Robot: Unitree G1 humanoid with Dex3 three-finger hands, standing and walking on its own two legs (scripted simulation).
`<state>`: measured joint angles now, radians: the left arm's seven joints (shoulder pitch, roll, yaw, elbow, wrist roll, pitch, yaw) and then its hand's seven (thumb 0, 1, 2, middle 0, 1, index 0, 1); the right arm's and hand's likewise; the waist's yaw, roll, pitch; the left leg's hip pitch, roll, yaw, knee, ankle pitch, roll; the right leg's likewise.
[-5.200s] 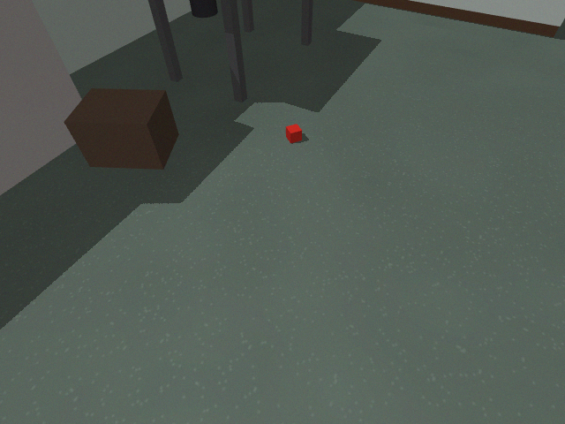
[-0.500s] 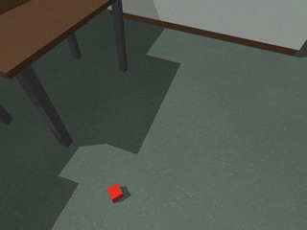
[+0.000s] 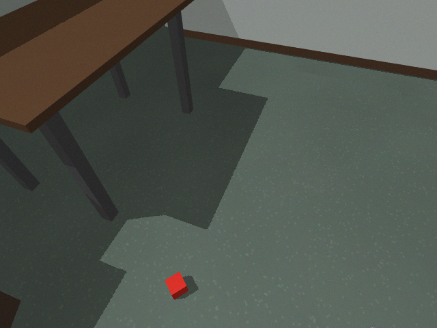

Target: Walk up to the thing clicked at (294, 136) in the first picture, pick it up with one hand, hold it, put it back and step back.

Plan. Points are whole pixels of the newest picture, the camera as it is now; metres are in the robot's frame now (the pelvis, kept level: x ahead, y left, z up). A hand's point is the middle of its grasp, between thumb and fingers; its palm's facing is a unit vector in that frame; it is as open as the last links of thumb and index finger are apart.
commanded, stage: walk up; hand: left
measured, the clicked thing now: (176, 285) +0.42 +0.24 -0.75
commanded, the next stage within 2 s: stand in 0.62 s
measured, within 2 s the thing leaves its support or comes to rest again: neither
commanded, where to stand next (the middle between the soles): +0.05 +0.00 m, yaw +0 degrees
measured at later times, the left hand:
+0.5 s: hand out of the picture +0.10 +0.24 -0.16, palm faces -0.01 -0.95 -0.32, open 7.4 cm
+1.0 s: hand out of the picture +0.10 +0.25 -0.16, palm faces -0.02 -0.94 -0.34, open 7.4 cm
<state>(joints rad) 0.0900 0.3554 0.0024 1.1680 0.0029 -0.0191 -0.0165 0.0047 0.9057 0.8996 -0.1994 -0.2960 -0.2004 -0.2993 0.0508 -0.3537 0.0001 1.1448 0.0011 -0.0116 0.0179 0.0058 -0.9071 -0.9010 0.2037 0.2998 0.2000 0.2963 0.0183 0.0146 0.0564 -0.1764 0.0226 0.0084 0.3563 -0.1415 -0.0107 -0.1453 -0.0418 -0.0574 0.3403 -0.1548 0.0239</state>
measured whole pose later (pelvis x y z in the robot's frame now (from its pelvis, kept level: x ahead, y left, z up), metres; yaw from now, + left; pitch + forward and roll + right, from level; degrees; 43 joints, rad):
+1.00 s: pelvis +0.02 -0.01 +0.00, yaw +0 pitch -1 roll +0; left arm 0.09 0.35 0.00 1.15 0.01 -0.01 -0.01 0.00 0.91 0.90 -0.20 -0.30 -0.20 -0.30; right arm 0.08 -0.34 -0.01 1.15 -0.01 -0.01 0.01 0.01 -0.91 -0.90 0.20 0.30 0.20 0.30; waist 0.00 0.00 0.04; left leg -0.13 0.03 0.01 0.31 -0.15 -0.02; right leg -0.11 -0.04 -0.06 0.31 -0.17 0.02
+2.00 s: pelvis +0.03 -0.02 +0.00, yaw -1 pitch -2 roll +0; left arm 0.11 0.35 0.00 1.14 0.01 -0.01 -0.01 0.00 0.91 0.90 -0.20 -0.30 -0.20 -0.30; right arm 0.10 -0.35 0.00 1.14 -0.01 -0.01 0.01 0.01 -0.91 -0.90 0.20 0.30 0.20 0.30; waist 0.00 0.00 0.04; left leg -0.11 0.04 0.01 0.30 -0.16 -0.04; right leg -0.10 -0.02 -0.05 0.31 -0.19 0.00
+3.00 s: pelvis +0.04 -0.01 +0.00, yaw -1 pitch -2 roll +0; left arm 0.11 0.35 0.00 1.13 0.01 -0.01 -0.01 0.00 0.90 0.90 -0.20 -0.30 -0.20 -0.30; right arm 0.11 -0.35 0.00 1.13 -0.01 -0.01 0.00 0.01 -0.91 -0.90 0.20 0.30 0.20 0.30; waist 0.00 0.00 0.04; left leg -0.09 0.04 0.02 0.29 -0.17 -0.03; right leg -0.08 -0.02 -0.04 0.30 -0.19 0.01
